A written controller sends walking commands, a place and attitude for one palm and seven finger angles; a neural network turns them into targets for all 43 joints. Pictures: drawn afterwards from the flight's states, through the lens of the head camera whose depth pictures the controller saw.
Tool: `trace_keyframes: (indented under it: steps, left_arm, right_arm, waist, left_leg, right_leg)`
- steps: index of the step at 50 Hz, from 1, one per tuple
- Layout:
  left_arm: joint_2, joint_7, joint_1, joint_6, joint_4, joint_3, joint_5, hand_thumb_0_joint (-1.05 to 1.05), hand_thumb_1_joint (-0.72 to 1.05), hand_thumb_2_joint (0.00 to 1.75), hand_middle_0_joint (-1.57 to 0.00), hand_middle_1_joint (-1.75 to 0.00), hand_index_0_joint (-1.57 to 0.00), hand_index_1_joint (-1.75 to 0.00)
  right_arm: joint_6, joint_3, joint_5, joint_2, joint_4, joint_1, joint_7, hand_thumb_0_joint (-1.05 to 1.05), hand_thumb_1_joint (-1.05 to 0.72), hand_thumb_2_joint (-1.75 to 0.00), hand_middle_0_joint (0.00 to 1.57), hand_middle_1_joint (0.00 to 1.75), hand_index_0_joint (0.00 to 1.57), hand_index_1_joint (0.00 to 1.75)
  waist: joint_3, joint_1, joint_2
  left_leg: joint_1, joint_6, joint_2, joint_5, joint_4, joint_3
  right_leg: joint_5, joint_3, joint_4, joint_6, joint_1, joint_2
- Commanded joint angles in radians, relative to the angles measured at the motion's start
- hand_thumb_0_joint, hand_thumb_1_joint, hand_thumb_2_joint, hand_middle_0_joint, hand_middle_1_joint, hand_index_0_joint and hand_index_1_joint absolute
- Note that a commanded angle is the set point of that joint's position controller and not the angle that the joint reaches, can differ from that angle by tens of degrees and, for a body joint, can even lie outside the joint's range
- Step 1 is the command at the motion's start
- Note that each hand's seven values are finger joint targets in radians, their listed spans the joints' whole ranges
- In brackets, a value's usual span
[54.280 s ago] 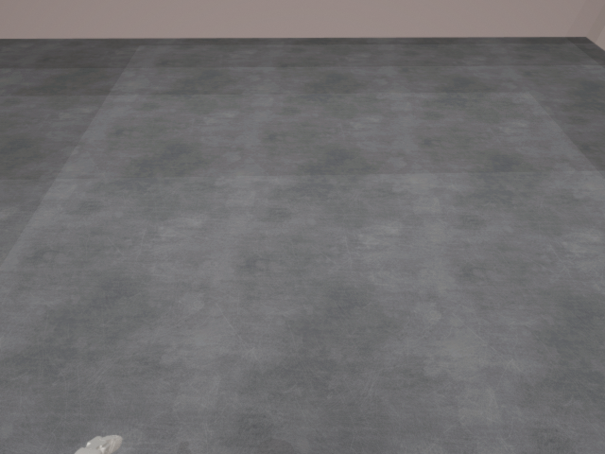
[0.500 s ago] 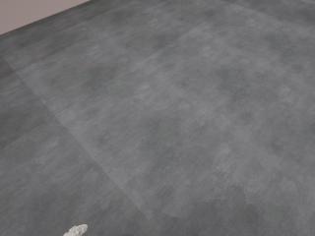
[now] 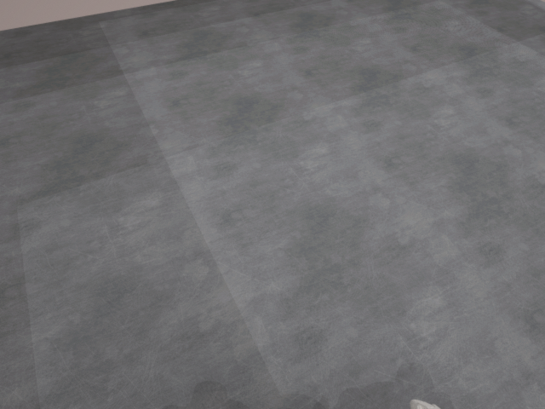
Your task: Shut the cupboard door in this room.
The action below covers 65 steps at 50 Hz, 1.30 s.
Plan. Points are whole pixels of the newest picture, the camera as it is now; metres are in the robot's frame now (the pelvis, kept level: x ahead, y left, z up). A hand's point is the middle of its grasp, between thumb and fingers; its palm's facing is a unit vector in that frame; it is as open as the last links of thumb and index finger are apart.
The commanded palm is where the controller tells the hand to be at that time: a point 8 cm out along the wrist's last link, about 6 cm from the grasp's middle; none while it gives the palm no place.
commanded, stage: turn or walk to find it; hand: left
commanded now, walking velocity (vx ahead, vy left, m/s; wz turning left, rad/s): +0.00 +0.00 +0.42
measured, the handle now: out of the picture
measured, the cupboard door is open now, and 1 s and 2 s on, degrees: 92 92 92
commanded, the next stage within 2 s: none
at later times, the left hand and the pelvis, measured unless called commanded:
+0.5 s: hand out of the picture +0.08 +0.18 -0.14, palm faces +0.19 -0.94 -0.27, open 7.4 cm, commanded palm none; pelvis +0.01 -0.03 +0.01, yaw +12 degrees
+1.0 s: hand out of the picture -0.04 +0.22 -0.16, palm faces +0.46 -0.85 -0.26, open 7.4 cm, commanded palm none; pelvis +0.02 +0.01 +0.01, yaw +25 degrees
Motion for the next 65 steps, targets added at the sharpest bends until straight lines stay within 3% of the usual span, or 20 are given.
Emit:
trace_keyframes:
  steps: [1, 4, 7, 14, 19, 20, 21, 22, 27, 36, 40, 41, 42, 43, 48, 58, 60, 61, 62, 65]
  left_arm:
    - [0.08, 0.007, -0.111, 0.002, -0.111, 0.009, -0.002, 0.0, 0.9, 0.9, -0.2, -0.3, -0.2, -0.3]
    - [0.082, -0.011, -0.069, 0.004, -0.065, 0.017, -0.002, 0.0, 0.9, 0.9, -0.2, -0.3, -0.2, -0.3]
    - [0.08, -0.011, -0.046, 0.006, -0.055, 0.014, -0.005, 0.0, 0.9, 0.9, -0.2, -0.3, -0.2, -0.3]
    - [0.051, -0.008, -0.125, 0.0, -0.105, 0.004, -0.01, 0.0, 0.9, 0.9, -0.2, -0.3, -0.2, -0.3]
    - [0.06, 0.0, -0.028, -0.024, -0.09, 0.007, -0.018, 0.0, 0.9, 0.9, -0.2, -0.3, -0.2, -0.3]
    - [0.098, 0.005, 0.011, -0.036, -0.083, 0.015, -0.011, 0.0, 0.9, 0.9, -0.2, -0.3, -0.2, -0.3]
    - [0.19, 0.015, 0.033, -0.046, -0.081, 0.031, 0.005, 0.0, 0.9, 0.9, -0.2, -0.3, -0.2, -0.3]
    - [0.215, 0.013, 0.034, -0.038, -0.095, 0.029, 0.001, 0.0, 0.9, 0.9, -0.2, -0.3, -0.2, -0.3]
    - [0.104, 0.018, -0.11, -0.043, -0.135, 0.02, -0.001, 0.0, 0.9, 0.9, -0.2, -0.3, -0.2, -0.3]
    - [0.168, 0.012, 0.026, -0.035, -0.08, 0.043, 0.009, 0.0, 0.9, 0.9, -0.2, -0.3, -0.2, -0.3]
    - [0.175, 0.009, -0.006, -0.025, -0.075, 0.044, -0.006, 0.0, 0.9, 0.9, -0.2, -0.3, -0.2, -0.3]
    - [0.135, 0.004, -0.002, -0.02, -0.093, 0.038, -0.011, 0.0, 0.9, 0.9, -0.2, -0.3, -0.2, -0.3]
    - [0.065, -0.003, -0.013, -0.017, -0.126, 0.014, -0.016, 0.0, 0.9, 0.9, -0.2, -0.3, -0.2, -0.3]
    - [0.072, 0.009, -0.089, -0.005, -0.132, 0.007, -0.006, 0.0, 0.9, 0.9, -0.2, -0.3, -0.2, -0.3]
    - [0.069, -0.011, -0.085, -0.002, -0.079, 0.012, -0.01, 0.0, 0.9, 0.9, -0.2, -0.3, -0.2, -0.3]
    - [0.06, -0.007, -0.028, -0.015, -0.091, 0.006, -0.016, 0.0, 0.9, 0.9, -0.2, -0.3, -0.2, -0.3]
    - [0.125, 0.001, 0.048, -0.039, -0.078, 0.019, -0.005, 0.0, 0.9, 0.9, -0.2, -0.3, -0.2, -0.3]
    - [0.218, 0.011, 0.064, -0.047, -0.084, 0.036, 0.01, 0.0, 0.9, 0.9, -0.2, -0.3, -0.2, -0.3]
    - [0.219, 0.011, 0.066, -0.044, -0.093, 0.034, -0.002, 0.0, 0.9, 0.9, -0.2, -0.3, -0.2, -0.3]
    - [0.131, 0.014, -0.083, -0.041, -0.13, 0.023, -0.003, 0.0, 0.9, 0.9, -0.2, -0.3, -0.2, -0.3]
  right_arm:
    - [-0.014, -0.053, -0.007, -0.236, -0.032, 0.154, -0.033, 0.0, -0.9, -0.9, 0.2, 0.3, 0.2, 0.3]
    - [-0.021, -0.028, -0.011, -0.171, -0.056, 0.044, -0.044, 0.0, -0.9, -0.9, 0.2, 0.3, 0.2, 0.3]
    - [-0.028, -0.026, -0.006, -0.165, -0.057, 0.059, -0.044, 0.0, -0.9, -0.9, 0.2, 0.3, 0.2, 0.3]
    - [-0.019, -0.044, -0.013, -0.169, -0.049, 0.111, -0.04, 0.0, -0.9, -0.9, 0.2, 0.3, 0.2, 0.3]
    - [-0.013, -0.049, -0.007, -0.156, -0.059, 0.084, -0.037, 0.0, -0.9, -0.9, 0.2, 0.3, 0.2, 0.3]
    - [-0.017, -0.047, 0.0, -0.122, -0.062, 0.091, -0.031, 0.0, -0.9, -0.9, 0.2, 0.3, 0.2, 0.3]
    - [-0.02, -0.037, 0.008, -0.056, -0.082, 0.112, -0.023, 0.0, -0.9, -0.9, 0.2, 0.3, 0.2, 0.3]
    - [-0.009, -0.045, -0.001, -0.073, -0.094, 0.096, -0.026, 0.0, -0.9, -0.9, 0.2, 0.3, 0.2, 0.3]
    - [0.018, -0.046, -0.01, -0.07, -0.027, 0.123, -0.007, 0.0, -0.9, -0.9, 0.2, 0.3, 0.2, 0.3]
    - [0.0, -0.014, 0.003, -0.04, -0.059, -0.001, -0.005, 0.0, -0.9, -0.9, 0.2, 0.3, 0.2, 0.3]
    - [-0.017, -0.019, -0.001, -0.082, -0.041, 0.097, -0.006, 0.0, -0.9, -0.9, 0.2, 0.3, 0.2, 0.3]
    - [-0.026, -0.038, -0.008, -0.158, -0.042, 0.144, -0.008, 0.0, -0.9, -0.9, 0.2, 0.3, 0.2, 0.3]
    - [-0.026, -0.062, -0.008, -0.257, -0.042, 0.203, -0.016, 0.0, -0.9, -0.9, 0.2, 0.3, 0.2, 0.3]
    - [-0.02, -0.062, -0.004, -0.255, -0.015, 0.229, -0.027, 0.0, -0.9, -0.9, 0.2, 0.3, 0.2, 0.3]
    - [-0.029, -0.033, -0.012, -0.166, -0.046, 0.085, -0.048, 0.0, -0.9, -0.9, 0.2, 0.3, 0.2, 0.3]
    - [-0.011, -0.049, -0.012, -0.178, -0.071, 0.041, -0.036, 0.0, -0.9, -0.9, 0.2, 0.3, 0.2, 0.3]
    - [-0.015, -0.045, 0.001, -0.124, -0.079, 0.057, -0.027, 0.0, -0.9, -0.9, 0.2, 0.3, 0.2, 0.3]
    - [-0.015, -0.033, 0.005, -0.054, -0.104, 0.071, -0.021, 0.0, -0.9, -0.9, 0.2, 0.3, 0.2, 0.3]
    - [0.003, -0.045, 0.001, -0.099, -0.103, 0.062, -0.026, 0.0, -0.9, -0.9, 0.2, 0.3, 0.2, 0.3]
    - [0.018, -0.05, -0.008, -0.093, -0.052, 0.077, -0.01, 0.0, -0.9, -0.9, 0.2, 0.3, 0.2, 0.3]
  waist:
    - [-0.143, -0.095, 0.288]
    - [-0.064, -0.035, 0.185]
    - [-0.085, -0.029, 0.166]
    - [-0.101, -0.059, 0.203]
    - [-0.155, -0.006, 0.177]
    - [-0.18, 0.01, 0.082]
    - [-0.188, 0.014, -0.184]
    - [-0.146, 0.018, -0.186]
    - [-0.068, -0.046, -0.141]
    - [-0.115, 0.031, -0.183]
    - [-0.166, -0.037, -0.109]
    - [-0.216, -0.063, 0.086]
    - [-0.231, -0.09, 0.346]
    - [-0.217, -0.116, 0.304]
    - [-0.112, -0.042, 0.188]
    - [-0.123, -0.012, 0.21]
    - [-0.161, 0.022, 0.037]
    - [-0.152, 0.025, -0.256]
    - [-0.143, 0.031, -0.198]
    - [-0.056, -0.032, -0.121]
  left_leg:
    - [0.217, 0.222, 0.379, 0.395, -0.265, -0.44]
    - [0.114, 0.162, 0.251, 0.329, -0.272, -0.296]
    - [0.133, 0.149, 0.22, 0.373, -0.272, -0.256]
    - [0.132, 0.163, 0.208, 0.431, -0.219, -0.33]
    - [0.024, 0.11, 0.153, 0.435, -0.091, -0.363]
    - [-0.067, 0.054, 0.095, 0.276, -0.002, -0.319]
    - [-0.269, -0.021, -0.046, -0.086, 0.207, -0.162]
    - [-0.275, -0.032, -0.065, -0.341, 0.407, -0.144]
    - [-0.28, -0.064, 0.016, -0.12, 0.644, -0.134]
    - [-0.167, -0.064, 0.004, -0.191, 0.191, -0.013]
    - [0.104, -0.038, 0.005, 0.089, -0.153, 0.02]
    - [0.272, 0.023, 0.151, 0.295, -0.208, -0.167]
    - [0.374, 0.178, 0.399, 0.708, -0.207, -0.46]
    - [0.297, 0.232, 0.413, 0.659, -0.212, -0.441]
    - [0.194, 0.157, 0.234, 0.614, -0.198, -0.254]
    - [0.047, 0.125, 0.184, 0.471, -0.123, -0.322]
    - [-0.099, 0.034, 0.08, 0.204, 0.064, -0.255]
    - [-0.288, -0.037, -0.076, -0.254, 0.311, -0.111]
    - [-0.25, -0.03, -0.043, -0.353, 0.494, -0.169]
    - [-0.274, -0.043, 0.009, -0.157, 0.694, -0.166]
  right_leg:
    - [-0.228, 0.212, 0.391, 0.041, -0.307, 0.032]
    - [-0.044, 0.231, 0.429, 0.048, -0.277, 0.045]
    - [0.002, 0.229, 0.392, 0.059, -0.255, 0.056]
    - [-0.04, 0.21, 0.16, 0.064, -0.179, 0.103]
    - [0.177, 0.191, -0.222, 0.044, 0.093, 0.133]
    - [0.277, 0.258, -0.334, 0.026, 0.224, 0.051]
    - [0.448, 0.495, -0.365, -0.068, 0.355, -0.209]
    - [0.513, 0.544, -0.367, -0.16, 0.216, -0.339]
    - [0.448, 0.291, -0.354, -0.128, 0.092, -0.166]
    - [0.685, 0.214, -0.264, -0.153, 0.24, -0.189]
    - [0.575, 0.124, -0.094, -0.059, 0.122, -0.159]
    - [0.362, 0.075, 0.087, 0.0, -0.042, -0.078]
    - [-0.237, 0.079, 0.287, 0.06, -0.276, 0.044]
    - [-0.292, 0.186, 0.384, 0.048, -0.273, 0.038]
    - [-0.06, 0.222, 0.393, 0.057, -0.268, 0.057]
    - [0.094, 0.17, -0.08, 0.05, 0.012, 0.134]
    - [0.308, 0.273, -0.32, 0.018, 0.233, 0.005]
    - [0.513, 0.549, -0.359, -0.098, 0.314, -0.265]
    - [0.476, 0.565, -0.385, -0.174, 0.167, -0.343]
    - [0.322, 0.378, -0.381, -0.143, 0.054, -0.197]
